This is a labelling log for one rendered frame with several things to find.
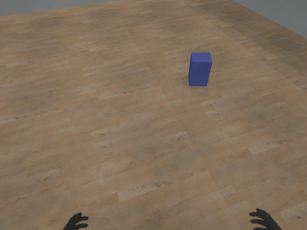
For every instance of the carton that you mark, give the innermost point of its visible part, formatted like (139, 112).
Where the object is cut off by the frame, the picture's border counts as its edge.
(199, 68)

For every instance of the right robot hand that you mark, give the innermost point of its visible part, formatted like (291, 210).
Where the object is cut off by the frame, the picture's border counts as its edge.
(267, 220)

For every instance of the left robot hand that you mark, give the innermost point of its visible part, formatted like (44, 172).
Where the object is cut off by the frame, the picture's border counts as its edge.
(74, 220)

